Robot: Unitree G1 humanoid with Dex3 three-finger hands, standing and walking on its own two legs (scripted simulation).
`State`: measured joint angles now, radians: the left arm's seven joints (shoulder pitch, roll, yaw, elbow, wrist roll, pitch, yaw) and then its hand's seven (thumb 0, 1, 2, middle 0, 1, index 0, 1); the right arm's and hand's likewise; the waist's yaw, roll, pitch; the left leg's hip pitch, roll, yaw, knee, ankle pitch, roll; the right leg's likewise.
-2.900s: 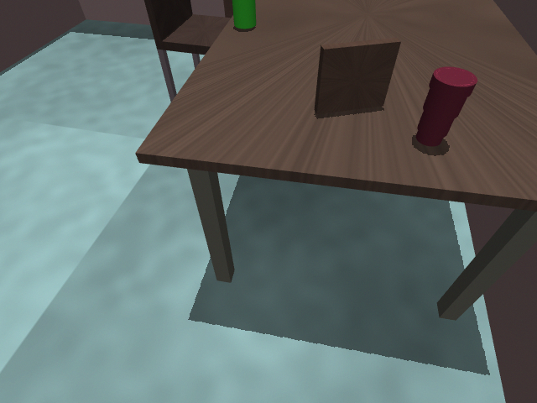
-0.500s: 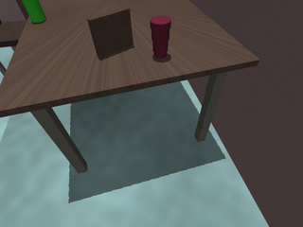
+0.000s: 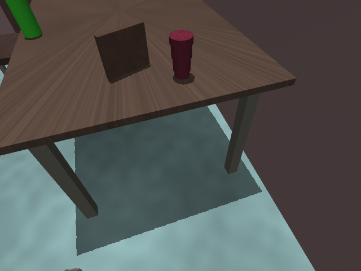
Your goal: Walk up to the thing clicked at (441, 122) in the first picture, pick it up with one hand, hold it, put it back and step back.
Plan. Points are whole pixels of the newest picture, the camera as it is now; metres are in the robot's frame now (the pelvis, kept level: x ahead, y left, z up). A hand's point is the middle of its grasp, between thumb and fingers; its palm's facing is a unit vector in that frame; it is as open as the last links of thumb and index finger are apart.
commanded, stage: walk up
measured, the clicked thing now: (181, 56) +0.83 +0.03 +0.06
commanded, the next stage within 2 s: stand in 0.54 s
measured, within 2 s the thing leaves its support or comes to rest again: neither
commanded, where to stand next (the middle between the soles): +0.07 +0.01 m, yaw +2 degrees
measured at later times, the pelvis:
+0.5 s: pelvis +0.00 +0.01 +0.00, yaw -1 degrees
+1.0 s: pelvis +0.00 +0.02 +0.00, yaw +1 degrees
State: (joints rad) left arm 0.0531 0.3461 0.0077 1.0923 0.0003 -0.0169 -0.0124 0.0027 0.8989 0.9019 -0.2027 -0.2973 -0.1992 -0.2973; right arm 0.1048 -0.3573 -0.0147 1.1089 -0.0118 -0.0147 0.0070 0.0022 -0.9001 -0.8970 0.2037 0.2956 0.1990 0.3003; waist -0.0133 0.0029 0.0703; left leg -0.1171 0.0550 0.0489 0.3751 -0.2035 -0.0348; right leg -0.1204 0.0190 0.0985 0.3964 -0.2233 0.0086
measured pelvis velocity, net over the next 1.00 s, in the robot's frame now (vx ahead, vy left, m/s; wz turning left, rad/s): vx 0.00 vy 0.02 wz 0.02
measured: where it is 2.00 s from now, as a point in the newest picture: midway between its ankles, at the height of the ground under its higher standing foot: outside the picture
